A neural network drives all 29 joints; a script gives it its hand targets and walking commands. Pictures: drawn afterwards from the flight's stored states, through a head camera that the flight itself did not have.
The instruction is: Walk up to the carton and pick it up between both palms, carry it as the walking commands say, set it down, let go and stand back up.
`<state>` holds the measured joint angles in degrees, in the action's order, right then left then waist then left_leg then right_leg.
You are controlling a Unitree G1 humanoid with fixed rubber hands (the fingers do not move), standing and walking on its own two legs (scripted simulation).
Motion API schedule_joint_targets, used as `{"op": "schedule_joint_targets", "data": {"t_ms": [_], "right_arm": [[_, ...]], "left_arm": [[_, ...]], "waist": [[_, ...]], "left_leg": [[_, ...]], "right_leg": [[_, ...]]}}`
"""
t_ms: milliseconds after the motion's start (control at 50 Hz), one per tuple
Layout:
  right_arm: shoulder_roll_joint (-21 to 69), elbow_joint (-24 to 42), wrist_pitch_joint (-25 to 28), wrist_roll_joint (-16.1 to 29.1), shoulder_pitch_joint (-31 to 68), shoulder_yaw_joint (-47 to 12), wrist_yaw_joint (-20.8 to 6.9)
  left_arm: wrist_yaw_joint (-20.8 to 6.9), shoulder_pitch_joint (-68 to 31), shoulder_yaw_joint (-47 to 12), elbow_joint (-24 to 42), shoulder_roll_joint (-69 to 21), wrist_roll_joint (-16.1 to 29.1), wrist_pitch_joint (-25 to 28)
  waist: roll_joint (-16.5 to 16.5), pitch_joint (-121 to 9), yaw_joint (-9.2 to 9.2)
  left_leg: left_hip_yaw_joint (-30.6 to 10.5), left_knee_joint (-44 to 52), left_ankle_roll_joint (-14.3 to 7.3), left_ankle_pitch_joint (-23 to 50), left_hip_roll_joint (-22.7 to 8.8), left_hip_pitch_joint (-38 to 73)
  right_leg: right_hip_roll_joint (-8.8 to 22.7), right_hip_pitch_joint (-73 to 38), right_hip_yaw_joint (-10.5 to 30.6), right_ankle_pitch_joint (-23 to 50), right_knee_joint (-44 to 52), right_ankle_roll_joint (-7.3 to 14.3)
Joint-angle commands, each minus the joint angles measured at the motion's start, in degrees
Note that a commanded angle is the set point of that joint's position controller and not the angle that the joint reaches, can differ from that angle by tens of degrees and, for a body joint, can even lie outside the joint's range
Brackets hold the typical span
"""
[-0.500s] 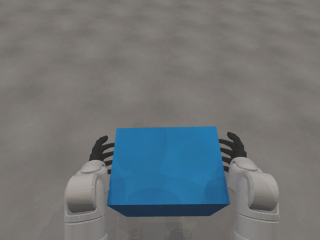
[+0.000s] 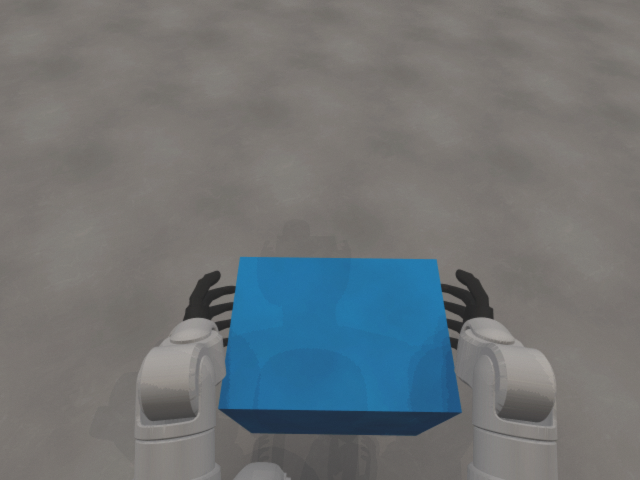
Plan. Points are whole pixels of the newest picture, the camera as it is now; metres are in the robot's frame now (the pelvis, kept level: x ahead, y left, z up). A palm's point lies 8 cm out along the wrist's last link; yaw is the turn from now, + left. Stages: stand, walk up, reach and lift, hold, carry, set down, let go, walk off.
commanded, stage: carry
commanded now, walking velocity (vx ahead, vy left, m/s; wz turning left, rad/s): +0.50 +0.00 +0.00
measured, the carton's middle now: (335, 354) +0.28 +0.02 -0.02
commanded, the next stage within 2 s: none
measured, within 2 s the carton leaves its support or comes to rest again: neither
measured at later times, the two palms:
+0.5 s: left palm (208, 143) +0.57 +0.24 +0.07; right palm (405, 160) +0.54 -0.07 +0.09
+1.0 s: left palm (244, 48) +0.86 +0.24 +0.07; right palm (396, 59) +0.86 -0.07 +0.08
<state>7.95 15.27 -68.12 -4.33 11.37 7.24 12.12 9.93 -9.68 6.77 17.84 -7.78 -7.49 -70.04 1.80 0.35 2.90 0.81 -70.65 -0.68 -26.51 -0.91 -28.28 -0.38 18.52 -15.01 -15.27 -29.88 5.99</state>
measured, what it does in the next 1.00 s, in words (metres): walks ahead: left foot, then right foot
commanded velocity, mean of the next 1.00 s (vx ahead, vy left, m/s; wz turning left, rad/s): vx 0.50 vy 0.00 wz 0.00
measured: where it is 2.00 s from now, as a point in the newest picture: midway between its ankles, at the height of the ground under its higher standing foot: (304, 210)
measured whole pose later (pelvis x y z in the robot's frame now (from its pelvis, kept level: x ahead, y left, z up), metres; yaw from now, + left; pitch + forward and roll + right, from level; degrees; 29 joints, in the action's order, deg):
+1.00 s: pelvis +0.58 +0.09 +0.02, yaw -2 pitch +5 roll +0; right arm 8.7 15.7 -69.3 -4.3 14.8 8.1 15.7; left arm 10.4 -13.1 8.2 15.6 -8.3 -7.0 -68.5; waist 0.4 0.5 0.2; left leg 6.5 -34.9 0.8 -14.2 -3.0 -30.4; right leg 4.5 9.3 -10.4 -13.6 -18.8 -0.8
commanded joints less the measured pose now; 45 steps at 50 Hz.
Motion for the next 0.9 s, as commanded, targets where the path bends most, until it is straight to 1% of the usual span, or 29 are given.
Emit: {"op": "schedule_joint_targets", "data": {"t_ms": [0, 80, 120, 180, 200, 220, 240, 260, 280, 300, 320, 360, 380, 420, 480, 520, 540, 560, 640, 660, 700, 720, 740, 760, 780, 800, 820, 860, 880], "right_arm": [[55.02, 6.93, 1.76, 21.04, 27.54, -38.22, -22.6], [56.23, 8.24, 1.9, 20.78, 28.52, -39.5, -21.79], [55.86, 7.61, 0.93, 21.12, 28.03, -39.93, -21.8], [54.16, 6.61, -0.82, 21.51, 29.88, -39.72, -22.01], [54.6, 4.1, -1.14, 22.19, 27.5, -40.67, -22.52], [53.72, 3.28, -1.29, 21.8, 28.97, -39.69, -23.07], [52.99, -0.83, -2.01, 21.06, 27.62, -38.72, -23.3], [51.76, -1.93, -2.77, 20.24, 27.97, -37.41, -23.34], [51.86, -1.76, -2.36, 21.0, 30.29, -37.36, -23.51], [54.46, -3.46, -2.22, 20.95, 29.77, -37.05, -23.42], [55.14, -2.53, -1.6, 21.37, 31.27, -36.61, -23.86], [57.71, -0.29, -0.83, 22.83, 35.17, -36.11, -23.84], [59.0, 2.18, -0.53, 24.19, 37.54, -37.61, -23.8], [58.74, 4.16, 0.38, 23.68, 37.98, -37.7, -23.84], [57.42, 3.26, 0.49, 23.53, 35.12, -37.21, -23.74], [56.97, 5.34, 0.36, 23.54, 33.4, -37.69, -23.8], [57.09, 4.19, 0.12, 23.4, 33.35, -37.61, -23.64], [57.09, 5.22, 0.24, 23.37, 32.11, -38.02, -23.53], [54.76, 4.95, -0.77, 21.78, 31.68, -37.59, -23.21], [54.39, 2.62, -1.42, 20.97, 28.45, -37.46, -23.11], [54.01, 4.58, -1.67, 20.79, 30.51, -38.19, -22.94], [53.84, 4.74, -1.77, 21.09, 31.92, -38.49, -23.13], [53.41, 3.86, -2.35, 21.34, 32.99, -38.2, -23.51], [54.34, 1.12, -2.73, 22.03, 31.81, -38.25, -23.33], [54.46, 1.81, -2.61, 22.46, 32.1, -38.56, -23.45], [56.21, 0.22, -2.09, 23.03, 31.76, -38.72, -23.73], [57.73, 1.73, -1.36, 23.86, 33.29, -39.41, -23.96], [58.33, 4.04, -0.51, 24.74, 36.12, -39.32, -23.91], [58.31, 5.17, -0.04, 24.68, 36.45, -39.16, -23.79]], "left_arm": [[-21.14, -34.21, -44.94, 8.58, -56.73, 30.41, 2.58], [-22.06, -35.39, -44.34, 10.29, -55.16, 30.93, 2.63], [-21.86, -36.02, -43.43, 10.0, -53.72, 30.25, 2.3], [-21.43, -32.78, -41.02, 5.42, -53.12, 27.48, 0.84], [-21.55, -31.8, -40.75, 4.76, -51.75, 26.66, 0.7], [-21.4, -33.97, -41.43, 4.74, -51.98, 26.01, 0.36], [-21.65, -34.82, -40.68, 2.19, -50.58, 25.23, -0.37], [-21.95, -31.6, -39.32, -2.94, -51.49, 24.47, -1.11], [-22.0, -34.56, -39.55, -2.18, -52.74, 25.82, -0.92], [-22.02, -36.23, -39.77, -2.88, -54.88, 25.98, -0.71], [-21.97, -38.42, -40.86, -1.09, -56.03, 26.64, 0.26], [-21.93, -43.38, -41.48, -0.41, -60.46, 28.89, 0.73], [-22.0, -42.1, -40.94, -0.17, -60.71, 28.98, 1.32], [-21.6, -43.37, -42.23, 2.93, -61.72, 29.15, 2.55], [-20.6, -41.48, -43.01, 4.16, -59.91, 28.46, 2.79], [-20.16, -40.53, -43.95, 6.54, -59.54, 28.65, 2.8], [-20.14, -41.46, -43.77, 6.95, -58.59, 28.67, 2.7], [-20.13, -41.49, -44.27, 8.22, -58.41, 29.01, 2.67], [-20.39, -37.42, -43.04, 4.76, -57.17, 27.77, 1.35], [-20.38, -36.05, -42.14, 3.26, -56.48, 27.4, 1.01], [-20.94, -35.1, -41.46, 2.02, -56.9, 27.65, 0.74], [-21.04, -33.51, -40.61, 1.07, -56.42, 27.11, 0.89], [-20.94, -33.75, -39.66, -0.03, -55.93, 26.3, 0.82], [-20.97, -34.43, -39.01, -1.09, -56.11, 26.0, 0.64], [-20.75, -33.16, -39.77, -1.67, -58.27, 26.21, 0.92], [-20.67, -35.18, -40.57, -0.93, -58.84, 27.11, 1.39], [-20.58, -36.07, -41.38, 0.85, -59.95, 27.43, 2.05], [-20.26, -39.41, -41.3, 3.95, -60.53, 28.33, 2.79], [-20.0, -40.05, -41.48, 5.6, -60.37, 28.24, 3.26]], "waist": [[-0.19, -22.39, -1.67], [7.02, -17.86, -1.99], [7.38, -16.72, -1.67], [9.23, -18.82, -1.67], [6.56, -20.0, -2.44], [0.61, -21.96, -3.0], [-3.86, -23.72, -4.55], [-8.57, -23.11, -3.92], [-16.18, -25.8, -4.3], [-13.83, -26.13, -4.09], [-10.62, -24.93, -3.9], [-9.18, -23.36, -3.71], [-6.39, -24.94, -3.68], [-7.27, -24.74, -3.59], [-10.89, -24.46, -3.92], [-10.4, -24.07, -3.88], [-8.94, -22.19, -4.21], [-10.68, -22.16, -4.22], [-12.79, -21.03, -4.58], [-10.83, -21.73, -4.54], [-3.74, -26.62, -3.03], [1.66, -31.66, -1.65], [11.08, -29.6, -1.4], [12.37, -30.29, -1.05], [10.74, -31.4, -1.24], [6.02, -30.74, -1.04], [3.61, -29.75, -1.26], [1.29, -26.13, -1.64], [3.13, -25.63, -1.83]], "left_leg": [[0.68, 18.14, 0.61, 5.71, -4.41, -6.17], [7.34, 33.46, 1.13, 20.79, -2.48, 2.2], [10.64, 36.8, 1.62, 23.71, -0.98, 3.61], [10.88, 43.36, 1.16, 25.41, -1.27, 6.61], [13.22, 47.88, 1.18, 24.4, 0.57, 15.7], [14.9, 49.56, 0.43, 24.63, 1.67, 23.79], [4.72, 51.09, -2.68, 13.92, -6.32, 33.73], [-13.62, 52.22, -6.15, 17.53, -17.63, 37.02], [-27.0, 57.48, -11.38, 14.01, -24.34, 44.65], [-25.16, 56.22, -12.37, 19.69, -24.91, 42.97], [-19.2, 57.17, -10.97, 20.13, -22.6, 37.68], [-9.97, 59.62, -8.66, 21.0, -19.58, 34.49], [-6.45, 58.96, -8.04, 24.49, -19.34, 34.52], [-1.82, 59.27, -7.35, 21.6, -16.85, 32.67], [-1.54, 61.15, -8.28, 17.56, -16.92, 35.95], [1.92, 59.26, -7.96, 22.64, -15.17, 37.82], [1.35, 59.09, -8.32, 24.76, -16.48, 37.47], [2.33, 58.14, -8.08, 28.82, -15.72, 38.02], [5.31, 52.8, -5.7, 43.43, -13.47, 40.57], [6.13, 49.88, -5.57, 47.0, -12.67, 41.53], [11.13, 37.29, -0.69, 43.78, -9.97, 28.51], [11.79, 27.09, 1.28, 33.38, -8.17, 17.22], [11.35, 15.54, 2.24, 8.59, -3.21, 3.72], [7.2, 12.3, 1.76, -5.38, 1.2, -11.21], [2.88, 6.14, 1.26, -5.45, -0.65, -15.11], [1.65, 8.78, 1.1, -5.13, -1.75, -16.61], [0.15, 12.39, 1.15, -2.14, -3.37, -16.5], [1.25, 24.06, 1.52, -0.67, -3.65, -11.83], [2.05, 30.35, 1.43, 2.2, -3.71, -5.7]], "right_leg": [[19.42, -19.92, 21.33, 6.43, 20.52, 6.04], [13.39, -15.09, 9.06, 8.75, 21.55, 0.98], [12.97, -17.12, 8.33, 15.7, 19.34, 0.73], [12.94, -21.88, 5.43, 23.61, 12.28, -0.77], [10.61, -19.25, 2.52, 26.43, 4.78, -2.21], [8.94, -13.94, 0.82, 23.74, -2.36, -3.4], [8.31, -4.16, 1.94, 14.69, -13.43, -4.77], [4.5, 4.63, 4.91, -3.56, -24.49, -6.24], [0.59, 16.0, 7.73, -14.78, -33.37, -6.29], [4.89, 18.26, 13.34, -12.57, -37.67, -5.69], [6.55, 18.18, 14.88, -9.59, -37.51, -5.09], [8.33, 17.19, 13.51, -4.49, -31.53, -6.04], [6.91, 15.42, 11.88, -3.46, -28.6, -6.36], [7.18, 13.27, 11.23, -1.26, -22.28, -7.12], [6.0, 15.64, 9.43, 1.68, -17.28, -6.53], [4.67, 15.24, 8.02, 2.29, -11.38, -6.46], [4.88, 16.33, 6.87, 3.34, -10.73, -6.39], [4.53, 15.25, 6.87, 3.54, -8.24, -6.01], [1.83, 12.78, 4.25, 7.58, -0.8, -5.0], [0.23, 10.15, 1.83, 6.93, 2.3, -4.94], [1.63, -13.66, 3.3, 13.92, 9.77, -3.19], [9.22, -28.58, 13.25, 17.53, 8.25, 0.78], [18.87, -34.9, 27.95, 27.25, 9.91, 3.41], [24.37, -47.36, 37.51, 33.89, 8.19, 10.49], [26.69, -45.91, 38.98, 39.17, 7.89, 11.78], [24.4, -45.83, 31.62, 40.58, 8.27, 10.24], [23.23, -43.15, 29.01, 39.24, 9.22, 7.78], [20.87, -34.81, 23.4, 26.71, 13.48, 5.38], [19.74, -28.8, 18.72, 19.62, 14.75, 4.16]]}}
